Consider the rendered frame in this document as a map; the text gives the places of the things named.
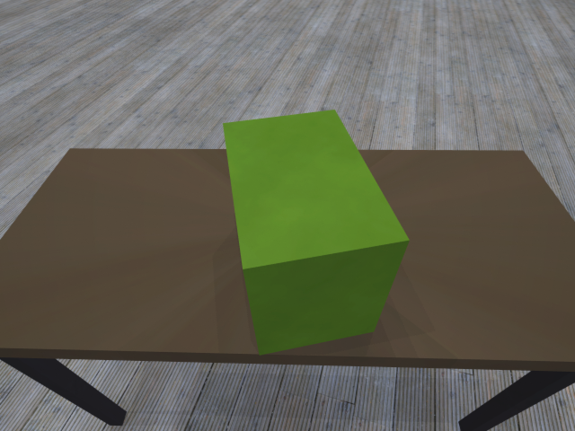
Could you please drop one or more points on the carton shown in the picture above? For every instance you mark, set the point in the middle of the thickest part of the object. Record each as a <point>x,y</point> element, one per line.
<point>320,245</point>

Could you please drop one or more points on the table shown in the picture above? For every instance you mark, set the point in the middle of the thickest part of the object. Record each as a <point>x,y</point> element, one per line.
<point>133,254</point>

